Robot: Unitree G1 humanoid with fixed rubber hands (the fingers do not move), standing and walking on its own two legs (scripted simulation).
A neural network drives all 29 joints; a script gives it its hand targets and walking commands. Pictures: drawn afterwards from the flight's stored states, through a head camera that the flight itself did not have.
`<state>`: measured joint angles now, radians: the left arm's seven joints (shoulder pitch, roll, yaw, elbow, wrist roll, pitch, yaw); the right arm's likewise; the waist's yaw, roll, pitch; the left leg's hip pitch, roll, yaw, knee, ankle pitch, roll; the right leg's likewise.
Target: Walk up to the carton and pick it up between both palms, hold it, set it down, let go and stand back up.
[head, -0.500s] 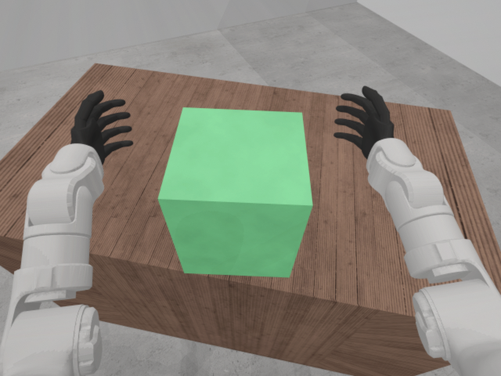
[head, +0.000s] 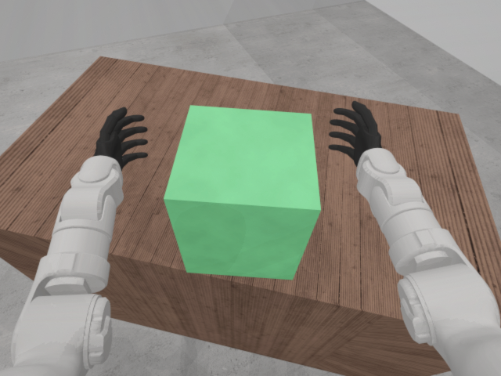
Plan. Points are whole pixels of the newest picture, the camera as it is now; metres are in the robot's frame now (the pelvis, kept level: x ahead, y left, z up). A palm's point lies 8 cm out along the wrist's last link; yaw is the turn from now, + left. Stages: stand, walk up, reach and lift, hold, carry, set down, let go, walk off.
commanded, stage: reach and lift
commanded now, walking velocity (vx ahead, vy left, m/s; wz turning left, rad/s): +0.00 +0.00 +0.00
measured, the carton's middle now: (244, 198) +0.41 +0.04 +0.01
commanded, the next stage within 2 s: none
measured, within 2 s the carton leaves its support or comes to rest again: neither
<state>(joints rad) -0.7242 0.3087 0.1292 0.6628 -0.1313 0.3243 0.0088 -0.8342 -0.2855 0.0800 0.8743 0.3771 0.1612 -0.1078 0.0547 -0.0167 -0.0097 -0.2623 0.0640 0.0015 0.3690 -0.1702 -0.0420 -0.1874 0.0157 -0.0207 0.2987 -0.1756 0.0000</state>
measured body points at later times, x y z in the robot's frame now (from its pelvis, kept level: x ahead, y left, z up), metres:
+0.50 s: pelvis -0.01 +0.01 -0.01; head +0.04 +0.02 +0.43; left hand +0.40 +0.23 +0.05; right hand +0.44 -0.13 +0.07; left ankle +0.01 +0.14 -0.75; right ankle -0.02 -0.12 -0.75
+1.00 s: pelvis -0.03 +0.01 -0.02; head +0.04 +0.02 +0.43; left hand +0.41 +0.19 +0.04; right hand +0.44 -0.12 +0.06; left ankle +0.01 +0.14 -0.75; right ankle -0.02 -0.12 -0.75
